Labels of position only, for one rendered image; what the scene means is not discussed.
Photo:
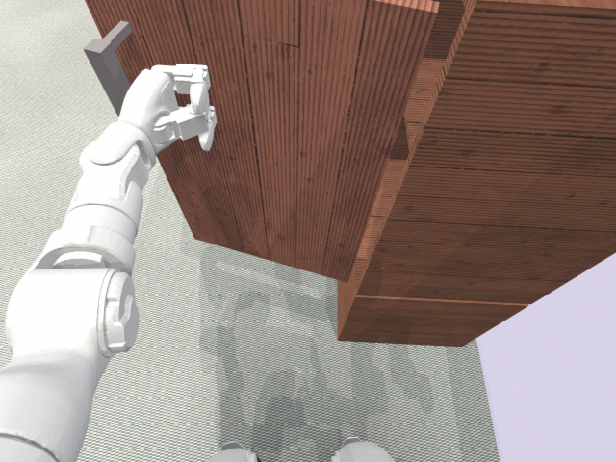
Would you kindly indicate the robot right thigh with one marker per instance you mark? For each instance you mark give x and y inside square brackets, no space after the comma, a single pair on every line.
[361,452]

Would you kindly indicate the robot left forearm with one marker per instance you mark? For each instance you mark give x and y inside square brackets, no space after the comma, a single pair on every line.
[103,217]

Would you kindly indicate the robot right shin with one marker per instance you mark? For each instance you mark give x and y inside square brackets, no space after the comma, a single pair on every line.
[350,440]

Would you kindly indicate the left robot upper arm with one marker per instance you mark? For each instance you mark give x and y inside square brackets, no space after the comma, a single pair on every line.
[65,326]

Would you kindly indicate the cupboard door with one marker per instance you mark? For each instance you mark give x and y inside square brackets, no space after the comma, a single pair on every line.
[309,96]

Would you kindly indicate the handle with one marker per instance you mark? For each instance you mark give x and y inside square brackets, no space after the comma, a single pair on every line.
[107,66]

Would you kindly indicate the left robot hand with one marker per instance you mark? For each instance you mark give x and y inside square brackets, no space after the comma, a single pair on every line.
[151,106]

